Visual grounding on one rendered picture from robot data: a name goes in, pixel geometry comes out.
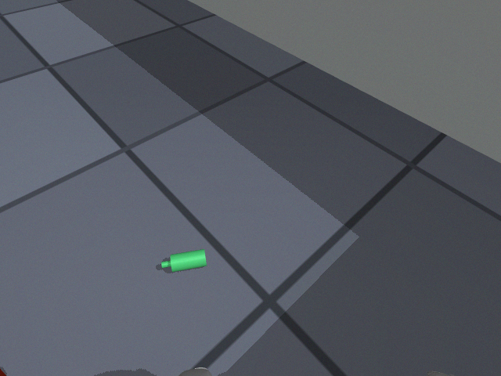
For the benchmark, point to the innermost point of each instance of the bottle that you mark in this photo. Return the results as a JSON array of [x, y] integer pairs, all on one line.
[[186, 260]]

